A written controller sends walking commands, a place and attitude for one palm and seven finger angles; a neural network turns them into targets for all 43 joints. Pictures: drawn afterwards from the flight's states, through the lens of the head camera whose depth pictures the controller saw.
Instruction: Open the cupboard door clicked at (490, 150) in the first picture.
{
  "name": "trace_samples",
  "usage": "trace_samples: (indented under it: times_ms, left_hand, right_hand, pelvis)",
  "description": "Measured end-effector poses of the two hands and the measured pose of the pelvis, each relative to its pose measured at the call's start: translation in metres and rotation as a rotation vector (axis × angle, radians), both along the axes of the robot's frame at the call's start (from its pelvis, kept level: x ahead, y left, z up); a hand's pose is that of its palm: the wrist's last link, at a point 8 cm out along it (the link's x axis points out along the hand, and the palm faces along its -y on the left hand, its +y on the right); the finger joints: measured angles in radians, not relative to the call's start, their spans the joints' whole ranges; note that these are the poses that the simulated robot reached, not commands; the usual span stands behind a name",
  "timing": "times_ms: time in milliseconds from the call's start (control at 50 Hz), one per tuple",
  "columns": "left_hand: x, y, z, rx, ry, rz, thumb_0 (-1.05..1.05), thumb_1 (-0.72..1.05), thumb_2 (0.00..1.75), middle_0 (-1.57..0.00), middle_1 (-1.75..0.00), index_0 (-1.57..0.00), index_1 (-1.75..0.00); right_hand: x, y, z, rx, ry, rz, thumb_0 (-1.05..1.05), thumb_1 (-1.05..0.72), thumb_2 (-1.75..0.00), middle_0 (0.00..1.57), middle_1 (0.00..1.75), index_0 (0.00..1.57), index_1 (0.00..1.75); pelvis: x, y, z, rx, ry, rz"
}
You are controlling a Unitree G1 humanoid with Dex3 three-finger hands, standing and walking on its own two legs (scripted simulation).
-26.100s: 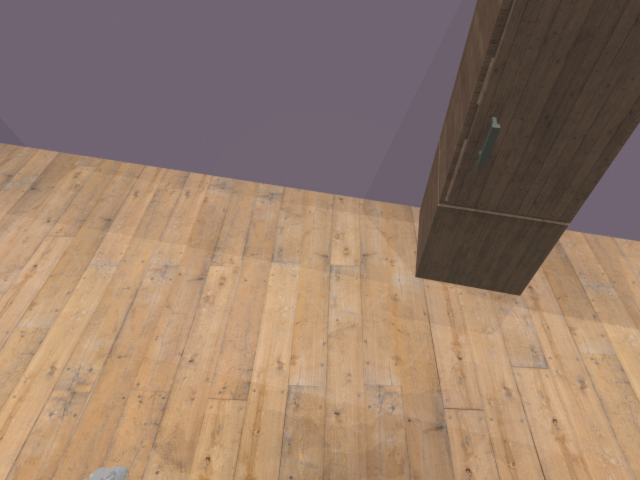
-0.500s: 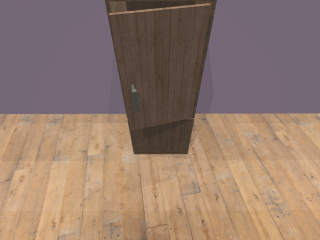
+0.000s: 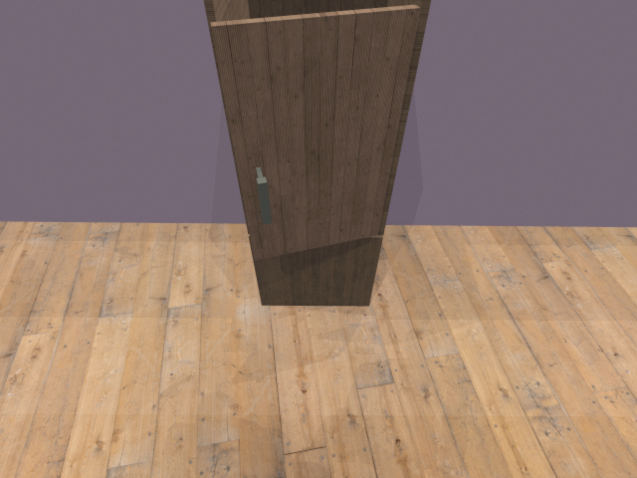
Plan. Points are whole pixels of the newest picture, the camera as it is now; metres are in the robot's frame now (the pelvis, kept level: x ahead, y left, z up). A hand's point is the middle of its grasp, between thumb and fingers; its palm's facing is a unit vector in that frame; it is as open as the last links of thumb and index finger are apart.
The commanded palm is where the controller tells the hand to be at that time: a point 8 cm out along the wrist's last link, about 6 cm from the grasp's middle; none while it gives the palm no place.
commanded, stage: look to check the result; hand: left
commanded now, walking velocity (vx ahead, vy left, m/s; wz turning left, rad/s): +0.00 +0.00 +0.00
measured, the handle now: (262, 196) +0.68 +0.16 -0.10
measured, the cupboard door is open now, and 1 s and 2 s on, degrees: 16 16 16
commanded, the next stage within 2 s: walk to a spot facing it in 0.42 s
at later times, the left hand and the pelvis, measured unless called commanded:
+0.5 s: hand out of the picture +0.01 +0.15 -0.17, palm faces +0.06 -0.98 -0.17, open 7.4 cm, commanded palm none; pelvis +0.02 -0.01 +0.00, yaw +0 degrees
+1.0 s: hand out of the picture +0.07 +0.16 -0.18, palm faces -0.09 -0.96 -0.28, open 7.4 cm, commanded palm none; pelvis +0.01 -0.04 -0.02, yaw -10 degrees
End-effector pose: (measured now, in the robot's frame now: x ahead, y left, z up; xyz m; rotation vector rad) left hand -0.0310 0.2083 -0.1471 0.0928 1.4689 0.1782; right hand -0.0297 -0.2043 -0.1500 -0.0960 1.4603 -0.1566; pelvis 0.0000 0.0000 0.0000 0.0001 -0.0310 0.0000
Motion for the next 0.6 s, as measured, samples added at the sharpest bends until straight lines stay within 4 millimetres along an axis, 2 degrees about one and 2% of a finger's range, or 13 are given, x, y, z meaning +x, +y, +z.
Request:
trace_samples:
  times_ms: [160,440,600]
  left_hand:
    - [0.004,-0.002,0.002,0.005,0.011,-0.002,0.00,0.90,0.89,-0.20,-0.29,-0.20,-0.30]
    - [0.030,-0.010,0.002,0.007,-0.034,-0.007,0.00,0.90,0.89,-0.20,-0.29,-0.20,-0.30]
    - [0.038,-0.016,0.002,0.005,-0.040,-0.011,0.00,0.90,0.89,-0.20,-0.29,-0.20,-0.30]
  right_hand:
    - [0.011,-0.004,0.000,0.001,-0.006,0.006,0.00,-0.91,-0.90,0.20,0.30,0.20,0.30]
    - [0.030,-0.011,-0.001,0.002,-0.022,0.016,0.00,-0.91,-0.90,0.20,0.30,0.20,0.30]
    - [0.034,-0.017,-0.001,-0.002,-0.020,0.014,0.00,-0.91,-0.90,0.20,0.30,0.20,0.30]
  pelvis:
    - [0.006,-0.004,0.001,0.002,0.000,-0.002]
    - [0.017,-0.011,0.001,0.006,-0.002,-0.001]
    - [0.022,-0.016,0.001,0.007,-0.002,-0.006]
